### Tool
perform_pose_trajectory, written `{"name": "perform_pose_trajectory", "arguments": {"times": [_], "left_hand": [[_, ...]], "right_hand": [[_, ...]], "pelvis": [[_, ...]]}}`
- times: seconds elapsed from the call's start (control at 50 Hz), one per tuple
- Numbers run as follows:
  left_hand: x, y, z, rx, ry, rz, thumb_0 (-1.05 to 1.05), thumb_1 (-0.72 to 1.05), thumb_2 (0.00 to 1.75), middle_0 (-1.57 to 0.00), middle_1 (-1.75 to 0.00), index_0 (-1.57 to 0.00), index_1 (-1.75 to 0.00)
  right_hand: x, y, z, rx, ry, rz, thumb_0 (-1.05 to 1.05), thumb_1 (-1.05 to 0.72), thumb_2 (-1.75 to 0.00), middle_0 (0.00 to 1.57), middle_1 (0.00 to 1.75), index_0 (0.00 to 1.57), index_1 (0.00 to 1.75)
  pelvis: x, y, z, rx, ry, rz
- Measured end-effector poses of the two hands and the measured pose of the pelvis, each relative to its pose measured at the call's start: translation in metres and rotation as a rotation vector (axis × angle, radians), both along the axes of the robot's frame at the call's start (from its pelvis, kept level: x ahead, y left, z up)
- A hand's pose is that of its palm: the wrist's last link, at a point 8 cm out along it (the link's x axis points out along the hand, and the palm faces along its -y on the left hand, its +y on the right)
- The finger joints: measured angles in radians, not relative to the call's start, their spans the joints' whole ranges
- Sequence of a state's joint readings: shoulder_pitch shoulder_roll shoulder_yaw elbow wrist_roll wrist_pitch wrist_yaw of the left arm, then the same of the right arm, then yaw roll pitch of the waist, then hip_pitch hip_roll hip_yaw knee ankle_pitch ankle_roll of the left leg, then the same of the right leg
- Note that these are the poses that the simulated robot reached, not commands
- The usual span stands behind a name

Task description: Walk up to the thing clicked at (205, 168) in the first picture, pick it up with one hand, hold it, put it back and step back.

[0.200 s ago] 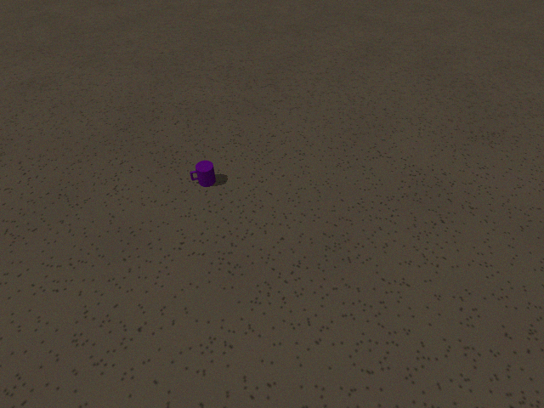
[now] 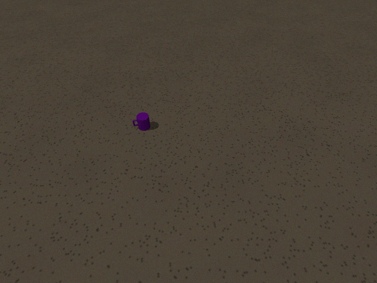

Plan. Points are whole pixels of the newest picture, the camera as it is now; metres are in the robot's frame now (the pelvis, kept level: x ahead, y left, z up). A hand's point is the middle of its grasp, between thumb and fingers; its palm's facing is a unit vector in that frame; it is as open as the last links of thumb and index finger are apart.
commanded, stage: stand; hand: left
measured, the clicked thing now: (141, 122) +1.35 +0.34 -0.73
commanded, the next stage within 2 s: walk up in 0.92 s
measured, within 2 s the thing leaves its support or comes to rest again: neither
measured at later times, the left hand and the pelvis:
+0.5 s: hand out of the picture +0.08 +0.25 -0.16, palm faces -0.02 -0.94 -0.33, open 7.4 cm; pelvis +0.01 +0.00 +0.00, yaw +0 degrees
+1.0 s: hand out of the picture +0.09 +0.25 -0.15, palm faces +0.00 -0.95 -0.32, open 7.4 cm; pelvis +0.02 +0.00 +0.00, yaw +1 degrees
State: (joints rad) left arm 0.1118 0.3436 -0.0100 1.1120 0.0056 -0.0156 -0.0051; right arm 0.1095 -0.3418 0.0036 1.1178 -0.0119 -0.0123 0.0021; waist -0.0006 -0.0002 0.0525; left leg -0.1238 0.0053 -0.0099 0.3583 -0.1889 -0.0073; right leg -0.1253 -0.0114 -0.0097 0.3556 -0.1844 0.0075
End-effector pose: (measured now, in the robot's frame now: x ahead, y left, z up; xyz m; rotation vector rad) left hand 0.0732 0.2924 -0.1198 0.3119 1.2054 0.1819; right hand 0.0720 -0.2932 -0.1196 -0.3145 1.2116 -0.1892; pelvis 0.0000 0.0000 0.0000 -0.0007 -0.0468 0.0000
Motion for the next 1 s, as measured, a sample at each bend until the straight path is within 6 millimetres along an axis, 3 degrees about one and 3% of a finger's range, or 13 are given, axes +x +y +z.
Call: {"name": "perform_pose_trajectory", "arguments": {"times": [0.92, 1.0], "left_hand": [[0.007, -0.003, 0.002, 0.009, 0.012, 0.004, 0.01, 0.91, 0.89, -0.20, -0.30, -0.20, -0.30], [0.007, 0.003, 0.005, -0.009, -0.029, 0.016, 0.01, 0.90, 0.89, -0.20, -0.30, -0.20, -0.30]], "right_hand": [[0.007, -0.009, 0.001, -0.006, 0.012, 0.000, 0.00, -0.90, -0.90, 0.20, 0.30, 0.20, 0.30], [0.010, -0.014, 0.004, 0.000, -0.007, 0.009, 0.00, -0.90, -0.90, 0.20, 0.30, 0.20, 0.30]], "pelvis": [[0.010, -0.006, 0.001, 0.000, 0.006, -0.003], [0.018, -0.005, -0.001, -0.009, 0.015, 0.012]]}}
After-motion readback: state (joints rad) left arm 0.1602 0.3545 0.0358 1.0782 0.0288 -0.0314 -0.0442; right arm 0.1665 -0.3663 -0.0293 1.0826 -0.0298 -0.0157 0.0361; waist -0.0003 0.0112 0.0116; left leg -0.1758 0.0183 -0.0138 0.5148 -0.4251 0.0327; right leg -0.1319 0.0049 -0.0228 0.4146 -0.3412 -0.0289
